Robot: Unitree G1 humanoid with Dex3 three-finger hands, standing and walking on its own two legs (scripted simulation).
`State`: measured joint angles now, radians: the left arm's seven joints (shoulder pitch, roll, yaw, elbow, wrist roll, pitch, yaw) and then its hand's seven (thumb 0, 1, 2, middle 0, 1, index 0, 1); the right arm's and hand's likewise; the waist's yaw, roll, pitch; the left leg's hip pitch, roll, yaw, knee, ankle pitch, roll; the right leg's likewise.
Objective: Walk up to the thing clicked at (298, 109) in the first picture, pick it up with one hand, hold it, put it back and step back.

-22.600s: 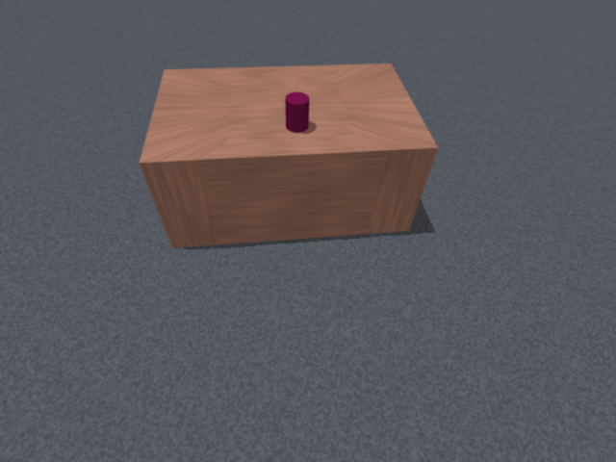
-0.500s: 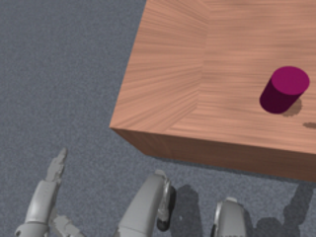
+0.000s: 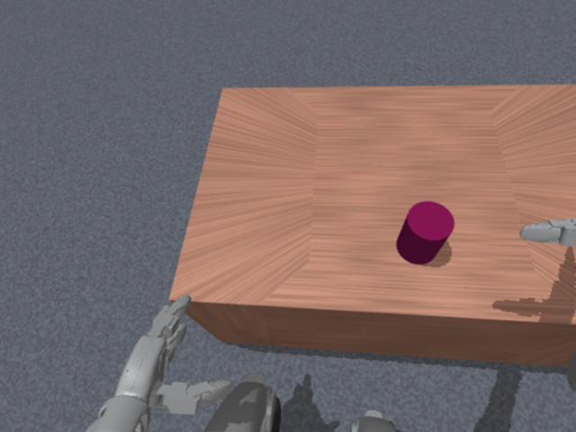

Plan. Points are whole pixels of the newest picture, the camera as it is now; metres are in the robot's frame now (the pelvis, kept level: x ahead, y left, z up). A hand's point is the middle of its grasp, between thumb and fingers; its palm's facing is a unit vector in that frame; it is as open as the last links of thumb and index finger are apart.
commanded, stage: home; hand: right
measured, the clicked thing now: (423, 234) +0.51 -0.18 -0.19
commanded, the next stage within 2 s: none
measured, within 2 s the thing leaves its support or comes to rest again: neither
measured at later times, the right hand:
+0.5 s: hand (482, 363) +0.25 -0.19 -0.02, palm faces +0.17 +0.95 -0.25, open 17.4 cm
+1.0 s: hand out of the picture +0.16 -0.15 -0.02, palm faces +0.15 +0.95 -0.26, open 17.5 cm
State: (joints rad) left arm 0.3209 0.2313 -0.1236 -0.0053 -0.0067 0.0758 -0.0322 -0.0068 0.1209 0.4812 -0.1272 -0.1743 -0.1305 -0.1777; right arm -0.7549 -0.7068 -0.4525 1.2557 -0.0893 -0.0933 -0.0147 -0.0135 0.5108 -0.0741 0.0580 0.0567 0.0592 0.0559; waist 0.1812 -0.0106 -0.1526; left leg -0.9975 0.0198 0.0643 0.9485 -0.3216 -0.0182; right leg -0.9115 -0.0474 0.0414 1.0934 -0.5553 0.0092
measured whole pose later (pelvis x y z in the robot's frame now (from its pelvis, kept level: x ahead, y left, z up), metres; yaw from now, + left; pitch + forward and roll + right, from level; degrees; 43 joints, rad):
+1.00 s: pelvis -0.01 +0.03 +0.03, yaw -2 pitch +5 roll +0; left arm 0.26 0.22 -0.01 0.51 -0.03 -0.11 0.14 0.01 0.83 0.86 -0.19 -0.28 -0.20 -0.28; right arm 0.42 -0.19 0.02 0.07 0.02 0.18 -0.14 -0.01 0.55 -0.06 0.06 0.05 0.06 0.05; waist 0.02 -0.02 -0.07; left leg -0.62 0.03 0.07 0.84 -0.31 0.01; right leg -0.50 -0.03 0.04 0.89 -0.48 0.03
